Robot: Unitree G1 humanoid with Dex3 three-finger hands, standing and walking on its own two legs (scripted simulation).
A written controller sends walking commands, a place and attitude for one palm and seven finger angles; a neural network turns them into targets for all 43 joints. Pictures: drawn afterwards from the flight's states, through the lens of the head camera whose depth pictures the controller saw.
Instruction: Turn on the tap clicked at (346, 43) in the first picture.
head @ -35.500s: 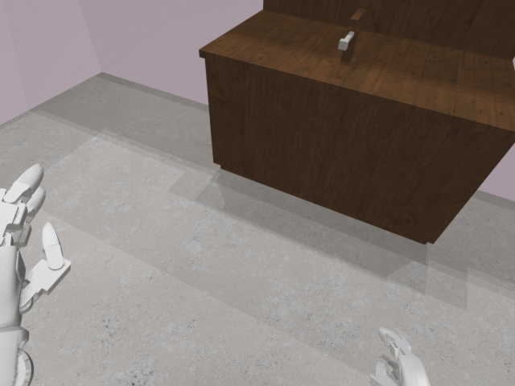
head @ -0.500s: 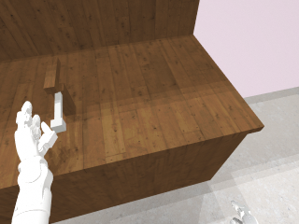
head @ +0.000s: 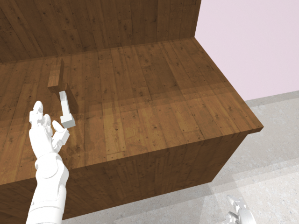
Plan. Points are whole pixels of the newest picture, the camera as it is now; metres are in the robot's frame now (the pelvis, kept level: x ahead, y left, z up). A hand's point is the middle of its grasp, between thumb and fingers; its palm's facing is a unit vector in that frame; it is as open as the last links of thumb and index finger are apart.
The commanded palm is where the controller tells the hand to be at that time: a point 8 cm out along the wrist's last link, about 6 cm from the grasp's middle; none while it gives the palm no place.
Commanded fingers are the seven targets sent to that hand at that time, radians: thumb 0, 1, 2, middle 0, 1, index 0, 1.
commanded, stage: push the lever round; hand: left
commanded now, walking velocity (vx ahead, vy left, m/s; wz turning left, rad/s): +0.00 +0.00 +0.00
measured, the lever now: (68, 121) +0.36 +0.25 +0.08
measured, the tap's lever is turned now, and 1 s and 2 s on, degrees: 11 38 68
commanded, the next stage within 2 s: none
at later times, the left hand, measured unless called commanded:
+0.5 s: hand (83, 125) +0.35 +0.21 +0.07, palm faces +0.63 -0.77 -0.07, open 7.7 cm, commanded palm +0.31 +0.23 +0.07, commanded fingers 0.00 0.90 0.90 -0.15 -0.15 -0.15 -0.15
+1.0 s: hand (94, 119) +0.37 +0.18 +0.07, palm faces +0.70 -0.71 -0.07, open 7.6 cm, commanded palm +0.33 +0.20 +0.07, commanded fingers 0.00 0.90 0.90 -0.15 -0.15 -0.15 -0.15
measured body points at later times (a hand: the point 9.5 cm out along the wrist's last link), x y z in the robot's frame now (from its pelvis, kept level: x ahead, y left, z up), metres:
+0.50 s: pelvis +0.00 -0.01 +0.00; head +0.03 -0.02 +0.45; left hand +0.31 +0.25 +0.08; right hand +0.15 -0.25 -0.11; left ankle +0.00 +0.11 -0.72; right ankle +0.02 -0.08 -0.72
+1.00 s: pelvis +0.00 -0.01 +0.00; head +0.03 -0.02 +0.45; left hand +0.33 +0.22 +0.08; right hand +0.16 -0.25 -0.11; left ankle +0.00 +0.11 -0.72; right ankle +0.02 -0.08 -0.72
